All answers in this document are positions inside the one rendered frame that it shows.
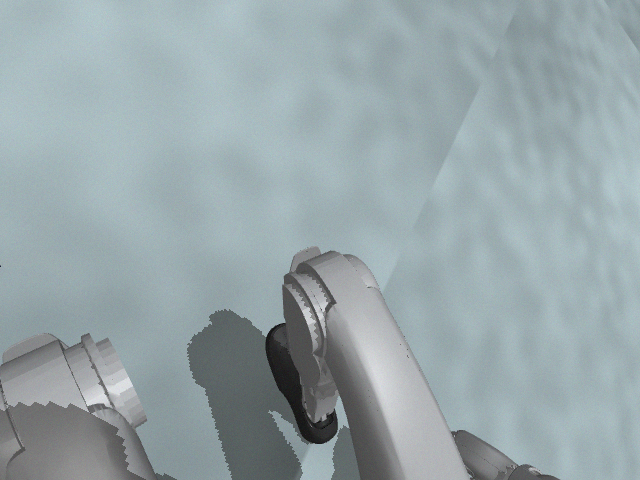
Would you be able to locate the right robot hand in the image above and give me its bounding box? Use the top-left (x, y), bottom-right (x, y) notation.
top-left (451, 430), bottom-right (519, 480)

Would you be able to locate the right robot foot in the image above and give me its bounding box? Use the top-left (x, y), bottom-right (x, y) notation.
top-left (265, 323), bottom-right (338, 444)

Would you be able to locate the right robot arm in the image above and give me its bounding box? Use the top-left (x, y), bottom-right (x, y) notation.
top-left (508, 464), bottom-right (560, 480)

